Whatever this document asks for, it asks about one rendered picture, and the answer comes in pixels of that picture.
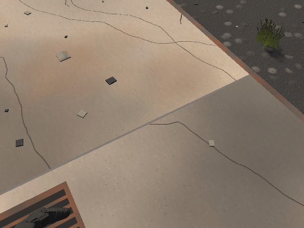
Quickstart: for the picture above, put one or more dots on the robot left hand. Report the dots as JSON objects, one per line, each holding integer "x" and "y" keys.
{"x": 42, "y": 217}

